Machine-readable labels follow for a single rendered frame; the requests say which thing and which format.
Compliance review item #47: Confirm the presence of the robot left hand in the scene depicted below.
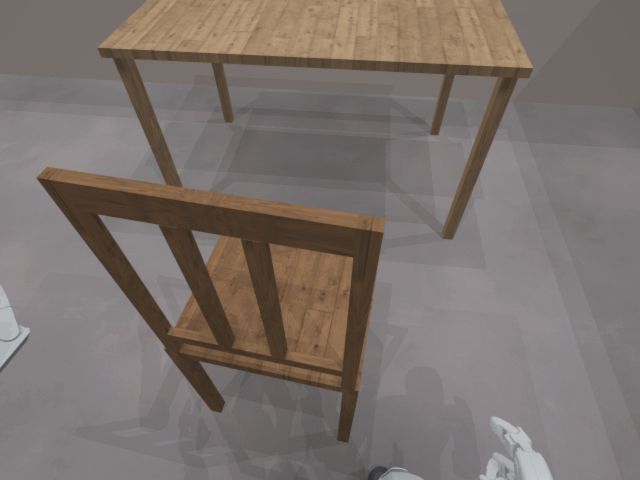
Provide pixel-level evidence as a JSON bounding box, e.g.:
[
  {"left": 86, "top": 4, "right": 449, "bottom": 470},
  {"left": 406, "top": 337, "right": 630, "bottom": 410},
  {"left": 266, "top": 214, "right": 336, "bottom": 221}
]
[{"left": 0, "top": 284, "right": 30, "bottom": 373}]

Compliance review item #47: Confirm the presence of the table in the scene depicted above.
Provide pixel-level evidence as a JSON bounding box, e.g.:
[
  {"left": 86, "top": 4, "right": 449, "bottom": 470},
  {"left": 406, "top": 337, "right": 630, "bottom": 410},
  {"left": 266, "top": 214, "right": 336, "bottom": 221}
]
[{"left": 97, "top": 0, "right": 533, "bottom": 240}]

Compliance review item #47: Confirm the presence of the right robot shin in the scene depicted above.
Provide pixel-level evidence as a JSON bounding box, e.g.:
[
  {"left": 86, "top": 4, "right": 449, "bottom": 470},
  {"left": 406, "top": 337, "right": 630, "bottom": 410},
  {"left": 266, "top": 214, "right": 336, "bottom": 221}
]
[{"left": 380, "top": 467, "right": 408, "bottom": 479}]

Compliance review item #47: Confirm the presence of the robot right hand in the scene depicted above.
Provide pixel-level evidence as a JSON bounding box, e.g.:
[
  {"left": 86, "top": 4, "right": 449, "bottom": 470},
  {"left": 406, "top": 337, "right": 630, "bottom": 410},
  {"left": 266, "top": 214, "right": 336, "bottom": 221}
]
[{"left": 480, "top": 416, "right": 553, "bottom": 480}]

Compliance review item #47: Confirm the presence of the chair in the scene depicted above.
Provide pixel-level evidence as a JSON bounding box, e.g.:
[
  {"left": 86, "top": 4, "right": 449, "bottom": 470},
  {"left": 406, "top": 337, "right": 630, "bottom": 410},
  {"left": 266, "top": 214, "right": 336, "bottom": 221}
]
[{"left": 36, "top": 167, "right": 386, "bottom": 443}]

